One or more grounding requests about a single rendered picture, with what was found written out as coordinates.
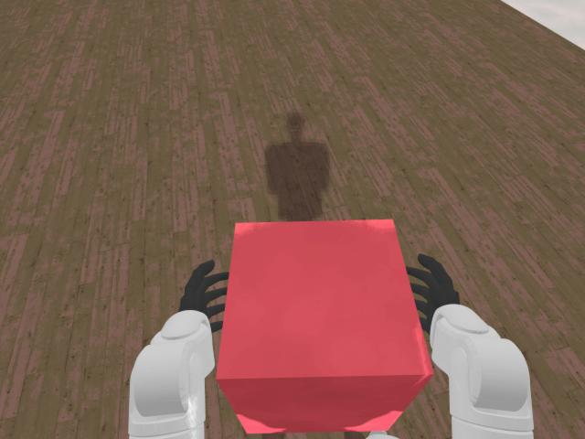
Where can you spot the robot right hand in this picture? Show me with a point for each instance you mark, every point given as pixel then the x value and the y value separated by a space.
pixel 440 293

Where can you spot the left robot forearm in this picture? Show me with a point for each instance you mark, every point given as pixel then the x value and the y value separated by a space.
pixel 167 385

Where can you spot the right robot forearm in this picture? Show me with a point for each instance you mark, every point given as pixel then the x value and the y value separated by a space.
pixel 489 383

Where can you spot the robot left hand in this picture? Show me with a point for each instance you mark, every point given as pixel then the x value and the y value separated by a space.
pixel 195 297

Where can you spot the carton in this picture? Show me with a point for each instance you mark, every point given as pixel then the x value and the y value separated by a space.
pixel 320 332

